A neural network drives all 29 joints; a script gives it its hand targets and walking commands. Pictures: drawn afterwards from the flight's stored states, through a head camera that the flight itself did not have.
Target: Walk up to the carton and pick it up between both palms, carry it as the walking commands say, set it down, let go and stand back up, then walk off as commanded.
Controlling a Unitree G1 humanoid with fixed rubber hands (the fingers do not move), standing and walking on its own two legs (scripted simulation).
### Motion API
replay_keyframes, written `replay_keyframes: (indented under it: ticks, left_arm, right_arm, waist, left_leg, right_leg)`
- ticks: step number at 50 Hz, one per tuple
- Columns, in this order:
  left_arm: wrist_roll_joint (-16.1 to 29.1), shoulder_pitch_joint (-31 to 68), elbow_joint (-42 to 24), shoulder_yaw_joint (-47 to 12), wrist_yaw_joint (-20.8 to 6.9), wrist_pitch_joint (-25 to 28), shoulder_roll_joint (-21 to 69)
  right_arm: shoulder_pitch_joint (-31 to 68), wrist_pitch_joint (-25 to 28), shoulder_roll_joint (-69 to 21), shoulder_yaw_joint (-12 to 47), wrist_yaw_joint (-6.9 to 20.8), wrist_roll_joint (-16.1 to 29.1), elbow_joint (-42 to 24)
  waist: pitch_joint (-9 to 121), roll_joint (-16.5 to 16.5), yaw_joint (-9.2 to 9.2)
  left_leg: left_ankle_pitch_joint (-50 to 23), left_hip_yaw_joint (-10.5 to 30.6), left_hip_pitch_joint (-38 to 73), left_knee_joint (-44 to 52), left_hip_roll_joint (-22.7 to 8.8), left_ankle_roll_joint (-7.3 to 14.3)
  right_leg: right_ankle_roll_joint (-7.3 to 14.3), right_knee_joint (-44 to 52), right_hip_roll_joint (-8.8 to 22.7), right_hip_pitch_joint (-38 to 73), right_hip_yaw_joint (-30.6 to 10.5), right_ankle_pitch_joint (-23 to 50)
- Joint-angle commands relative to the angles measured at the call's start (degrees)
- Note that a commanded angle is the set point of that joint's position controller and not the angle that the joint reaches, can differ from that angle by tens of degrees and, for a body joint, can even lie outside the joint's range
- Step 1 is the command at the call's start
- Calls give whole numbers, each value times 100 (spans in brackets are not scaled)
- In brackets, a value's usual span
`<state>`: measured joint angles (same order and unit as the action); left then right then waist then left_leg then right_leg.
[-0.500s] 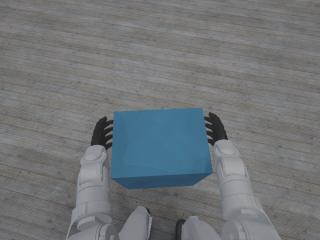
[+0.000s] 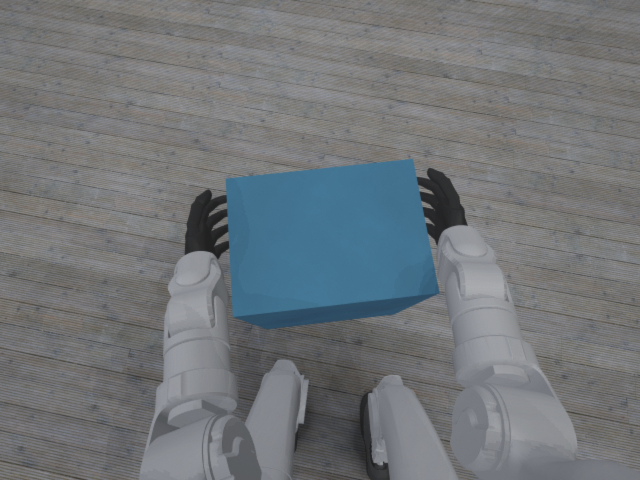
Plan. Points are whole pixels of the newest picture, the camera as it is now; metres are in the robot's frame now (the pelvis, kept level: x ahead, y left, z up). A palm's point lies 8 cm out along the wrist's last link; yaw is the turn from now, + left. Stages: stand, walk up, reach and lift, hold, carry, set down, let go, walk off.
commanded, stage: set down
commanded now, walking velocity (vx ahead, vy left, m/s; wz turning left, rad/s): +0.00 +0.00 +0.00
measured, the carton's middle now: (326, 260) +0.38 +0.04 -0.14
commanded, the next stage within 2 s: none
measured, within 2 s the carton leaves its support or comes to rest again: neither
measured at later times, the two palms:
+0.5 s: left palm (222, 258) +0.38 +0.20 -0.15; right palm (425, 234) +0.44 -0.11 -0.15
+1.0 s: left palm (231, 262) +0.40 +0.21 -0.24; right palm (408, 237) +0.46 -0.10 -0.24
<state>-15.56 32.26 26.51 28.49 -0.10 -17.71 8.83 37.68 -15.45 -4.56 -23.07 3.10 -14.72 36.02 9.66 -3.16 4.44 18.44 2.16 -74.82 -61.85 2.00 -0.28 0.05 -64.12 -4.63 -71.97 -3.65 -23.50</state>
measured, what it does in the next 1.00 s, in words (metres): lowers itself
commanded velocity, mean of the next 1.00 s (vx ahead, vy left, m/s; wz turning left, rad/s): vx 0.00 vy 0.00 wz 0.00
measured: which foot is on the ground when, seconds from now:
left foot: down 0.00-1.00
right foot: down 0.00-1.00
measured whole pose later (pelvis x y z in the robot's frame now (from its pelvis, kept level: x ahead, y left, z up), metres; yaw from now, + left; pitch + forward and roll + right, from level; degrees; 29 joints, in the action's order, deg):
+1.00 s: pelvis -0.04 -0.01 -0.15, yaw +0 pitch +46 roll +0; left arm -11.0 50.5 33.9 31.9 1.6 -17.2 1.6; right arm 59.8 -15.9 2.2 -19.6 -1.8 -11.7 46.5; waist 11.0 -2.7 5.3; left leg 24.2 2.7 -115.3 -93.5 2.2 -2.2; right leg 0.3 -97.1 -6.3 -112.7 -1.2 -30.2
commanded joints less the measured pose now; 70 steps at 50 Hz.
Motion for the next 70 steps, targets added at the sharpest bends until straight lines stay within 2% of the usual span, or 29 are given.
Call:
replay_keyframes:
  ticks: [1,8,19,29,48,70]
  left_arm:
    - [723,2954,522,-3301,-1292,9,4980]
    - [788,3225,589,-3232,-1262,63,4817]
    - [1019,3624,633,-3188,-1257,208,4458]
    - [1165,4172,735,-3051,-1225,210,4210]
    - [1108,5381,837,-2675,-1116,88,4023]
    - [1304,6340,781,-2740,-1047,137,3706]
  right_arm:
    - [2722,70,-4891,2718,1269,577,418]
    - [2907,74,-4876,2690,1169,624,590]
    - [3300,166,-4905,2995,823,819,557]
    - [3867,177,-4804,2999,610,889,667]
    - [4985,58,-4588,2594,581,836,1144]
    - [5894,99,-4319,2736,550,1119,1291]
  waist:
    - [3926,230,119]
    - [4208,140,149]
    - [4977,-57,221]
    - [5154,-130,246]
    - [5401,-102,334]
    - [5582,-149,412]
  left_leg:
    - [-1159,80,3205,267,337,-151]
    - [-1209,-27,2501,-252,397,-145]
    - [-1475,-218,1374,-1143,525,-141]
    - [-1112,-321,565,-1706,569,-158]
    - [-655,-461,-289,-2607,559,-179]
    - [-719,-552,-1032,-3641,493,-165]
  right_leg:
    - [184,508,-416,404,125,465]
    - [108,78,-425,-7,141,513]
    - [-68,-599,-434,-226,139,939]
    - [-108,-1114,-486,-664,155,662]
    - [-79,-2124,-590,-1882,370,123]
    - [-68,-3298,-613,-2743,514,139]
